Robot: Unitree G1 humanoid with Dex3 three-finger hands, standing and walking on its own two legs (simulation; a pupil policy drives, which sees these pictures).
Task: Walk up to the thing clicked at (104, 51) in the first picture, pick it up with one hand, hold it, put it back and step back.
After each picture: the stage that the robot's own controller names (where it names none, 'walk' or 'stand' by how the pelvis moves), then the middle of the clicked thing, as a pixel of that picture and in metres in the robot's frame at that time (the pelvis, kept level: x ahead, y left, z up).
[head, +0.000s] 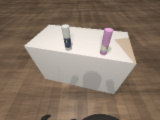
stand; (105, 42) +0.69 -0.11 +0.07
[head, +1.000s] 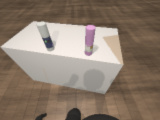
rise first; (89, 42) +0.61 +0.06 +0.09
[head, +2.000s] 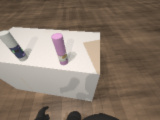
stand; (61, 51) +0.49 +0.25 +0.10
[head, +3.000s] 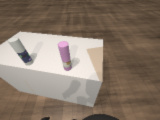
stand; (65, 57) +0.47 +0.22 +0.07
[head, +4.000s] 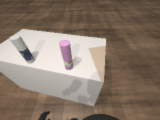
stand; (67, 56) +0.47 +0.20 +0.07
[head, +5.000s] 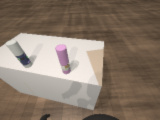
stand; (64, 60) +0.44 +0.22 +0.07
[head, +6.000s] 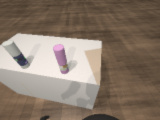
stand; (62, 60) +0.44 +0.24 +0.07
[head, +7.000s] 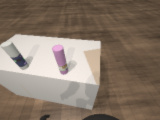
stand; (61, 61) +0.44 +0.24 +0.07
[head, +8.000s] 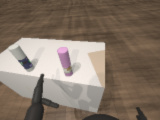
rise first; (66, 63) +0.42 +0.22 +0.07
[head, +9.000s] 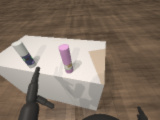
go down; (66, 60) +0.45 +0.23 +0.07
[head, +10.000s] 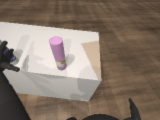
go down; (59, 56) +0.44 +0.21 +0.09
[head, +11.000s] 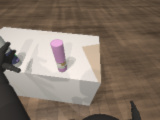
approach; (60, 57) +0.44 +0.21 +0.09
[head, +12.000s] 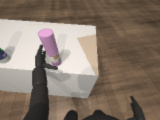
close; (52, 50) +0.45 +0.23 +0.12
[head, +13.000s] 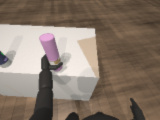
lift; (53, 55) +0.43 +0.23 +0.12
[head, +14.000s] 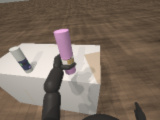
lift; (66, 54) +0.35 +0.15 +0.25
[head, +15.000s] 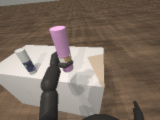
hold; (63, 51) +0.34 +0.17 +0.28
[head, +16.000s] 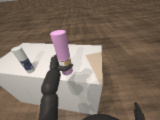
hold; (63, 55) +0.34 +0.17 +0.25
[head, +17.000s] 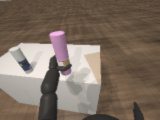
crouch; (62, 55) +0.35 +0.18 +0.24
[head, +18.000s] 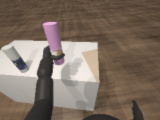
crouch; (55, 45) +0.43 +0.22 +0.25
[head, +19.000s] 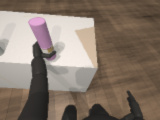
lower; (45, 42) +0.48 +0.25 +0.14
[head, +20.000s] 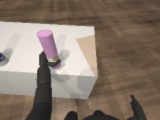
lower; (51, 52) +0.44 +0.23 +0.13
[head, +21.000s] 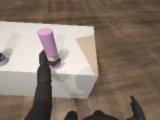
lower; (51, 51) +0.45 +0.23 +0.13
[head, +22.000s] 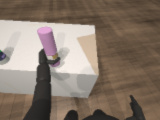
lower; (50, 49) +0.46 +0.23 +0.13
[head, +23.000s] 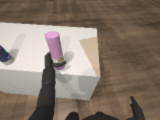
open; (56, 53) +0.44 +0.21 +0.12
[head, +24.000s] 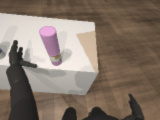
sink last; (53, 49) +0.44 +0.21 +0.13
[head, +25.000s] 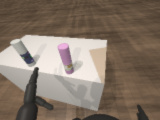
sink last; (66, 60) +0.43 +0.22 +0.10
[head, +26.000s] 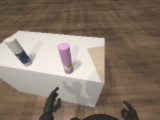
stand; (66, 60) +0.42 +0.21 +0.08
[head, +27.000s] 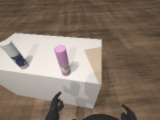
stand; (63, 62) +0.41 +0.22 +0.07
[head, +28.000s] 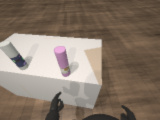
stand; (63, 63) +0.41 +0.22 +0.07
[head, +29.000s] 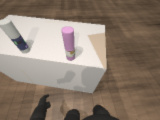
walk; (69, 46) +0.50 +0.17 +0.10
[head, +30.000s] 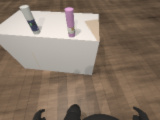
walk; (70, 24) +0.79 +0.24 +0.10
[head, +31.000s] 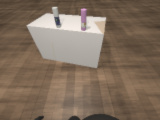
stand; (83, 20) +1.14 +0.15 +0.09
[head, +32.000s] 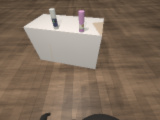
stand; (81, 22) +1.11 +0.17 +0.07
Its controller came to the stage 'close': yes
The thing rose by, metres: 0.21
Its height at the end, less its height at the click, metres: +0.00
